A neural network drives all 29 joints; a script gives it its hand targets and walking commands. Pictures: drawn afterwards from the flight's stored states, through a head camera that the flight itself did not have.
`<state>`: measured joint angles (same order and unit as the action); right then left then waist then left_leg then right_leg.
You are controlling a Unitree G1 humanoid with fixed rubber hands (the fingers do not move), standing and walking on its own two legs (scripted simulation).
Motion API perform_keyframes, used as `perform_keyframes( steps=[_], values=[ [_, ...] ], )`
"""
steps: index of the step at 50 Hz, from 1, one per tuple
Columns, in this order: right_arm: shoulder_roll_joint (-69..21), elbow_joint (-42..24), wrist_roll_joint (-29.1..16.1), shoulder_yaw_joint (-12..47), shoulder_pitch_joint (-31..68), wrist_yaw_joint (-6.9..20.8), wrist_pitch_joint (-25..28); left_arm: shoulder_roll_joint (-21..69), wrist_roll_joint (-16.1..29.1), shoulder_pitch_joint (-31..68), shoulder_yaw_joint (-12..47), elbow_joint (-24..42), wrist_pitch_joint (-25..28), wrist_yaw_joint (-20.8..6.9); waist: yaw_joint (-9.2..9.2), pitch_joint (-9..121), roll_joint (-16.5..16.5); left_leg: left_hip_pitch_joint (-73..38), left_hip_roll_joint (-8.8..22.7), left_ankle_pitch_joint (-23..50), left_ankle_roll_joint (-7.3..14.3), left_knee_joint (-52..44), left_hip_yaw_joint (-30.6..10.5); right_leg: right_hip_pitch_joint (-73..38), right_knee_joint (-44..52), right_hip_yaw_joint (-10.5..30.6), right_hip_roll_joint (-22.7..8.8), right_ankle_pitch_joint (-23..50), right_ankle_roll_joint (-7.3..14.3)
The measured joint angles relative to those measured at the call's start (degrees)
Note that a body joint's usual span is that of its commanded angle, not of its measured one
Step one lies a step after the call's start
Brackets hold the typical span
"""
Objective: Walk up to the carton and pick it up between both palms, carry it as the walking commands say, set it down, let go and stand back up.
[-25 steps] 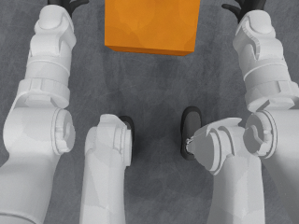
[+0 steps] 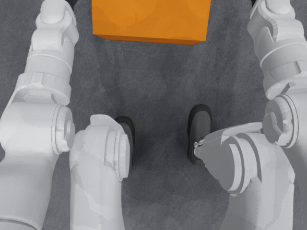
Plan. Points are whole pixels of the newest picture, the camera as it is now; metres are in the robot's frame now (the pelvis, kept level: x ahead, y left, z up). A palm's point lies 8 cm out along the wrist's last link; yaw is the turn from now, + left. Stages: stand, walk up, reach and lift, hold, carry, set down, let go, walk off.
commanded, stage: reach and lift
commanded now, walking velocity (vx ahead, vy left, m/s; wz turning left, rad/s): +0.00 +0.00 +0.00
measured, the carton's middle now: (151, 6) +0.54 +0.03 -0.29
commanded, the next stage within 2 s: none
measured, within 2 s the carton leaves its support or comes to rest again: leaves its support in 1.62 s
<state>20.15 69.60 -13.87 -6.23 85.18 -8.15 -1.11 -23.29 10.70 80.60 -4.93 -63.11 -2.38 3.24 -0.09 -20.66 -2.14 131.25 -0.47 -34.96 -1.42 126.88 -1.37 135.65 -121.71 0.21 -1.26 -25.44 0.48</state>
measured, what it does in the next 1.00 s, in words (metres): stands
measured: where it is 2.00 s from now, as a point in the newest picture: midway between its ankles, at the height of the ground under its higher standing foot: (160, 149)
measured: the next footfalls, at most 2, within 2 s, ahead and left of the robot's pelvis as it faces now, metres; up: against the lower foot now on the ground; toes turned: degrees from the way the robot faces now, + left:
none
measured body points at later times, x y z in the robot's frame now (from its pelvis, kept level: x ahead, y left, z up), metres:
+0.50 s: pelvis +0.00 +0.00 +0.00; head +0.38 +0.01 +0.23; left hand +0.54 +0.20 -0.21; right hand +0.55 -0.17 -0.20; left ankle +0.10 +0.13 -0.33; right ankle +0.14 -0.12 -0.33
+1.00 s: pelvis +0.00 +0.00 +0.00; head +0.38 +0.01 +0.23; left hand +0.55 +0.19 -0.20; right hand +0.56 -0.15 -0.20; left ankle +0.10 +0.13 -0.33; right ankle +0.14 -0.12 -0.33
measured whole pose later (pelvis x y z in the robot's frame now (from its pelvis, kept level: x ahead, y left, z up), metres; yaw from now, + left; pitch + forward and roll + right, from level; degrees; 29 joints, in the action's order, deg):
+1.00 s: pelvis +0.00 +0.00 +0.00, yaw +0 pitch +39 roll +0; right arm 17.7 70.7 -13.9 -2.6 86.9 -7.8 0.2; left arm -22.6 11.8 83.1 -1.2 -64.3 -1.7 2.8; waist -0.1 -20.8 -2.2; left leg 131.3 -0.4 -35.1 -1.4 127.0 -1.4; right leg 135.6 -121.8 0.2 -1.3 -25.6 0.4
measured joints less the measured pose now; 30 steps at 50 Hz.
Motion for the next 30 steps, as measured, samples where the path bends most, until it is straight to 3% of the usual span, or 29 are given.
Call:
perform_keyframes(
  steps=[30],
  values=[
    [0.0, 0.7, -2.1, 3.2, 0.0, 0.3, 0.8, -0.4, 3.0, 0.1, 3.3, -0.2, 0.9, -0.1, 0.0, 0.0, -0.1, 0.0, 0.1, -0.1, 0.0, 0.1, 0.0, 0.0, -0.1, 0.0, 0.0, -0.1, -0.1]
  ],
)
